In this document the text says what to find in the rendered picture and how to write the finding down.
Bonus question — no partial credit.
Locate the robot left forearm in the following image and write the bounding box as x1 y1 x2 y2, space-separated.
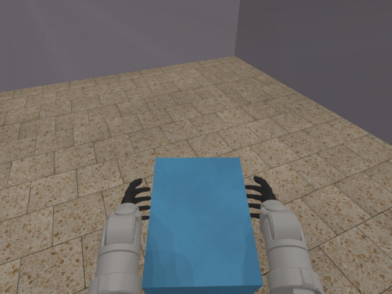
88 203 142 294

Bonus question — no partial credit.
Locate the robot right hand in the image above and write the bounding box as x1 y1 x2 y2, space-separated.
245 176 276 219

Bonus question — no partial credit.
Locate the robot left hand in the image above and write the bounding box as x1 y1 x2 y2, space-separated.
121 178 151 220

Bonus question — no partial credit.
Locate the robot right forearm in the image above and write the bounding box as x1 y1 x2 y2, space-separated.
260 200 325 294

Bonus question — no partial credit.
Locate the carton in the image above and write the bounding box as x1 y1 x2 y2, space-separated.
142 157 263 294

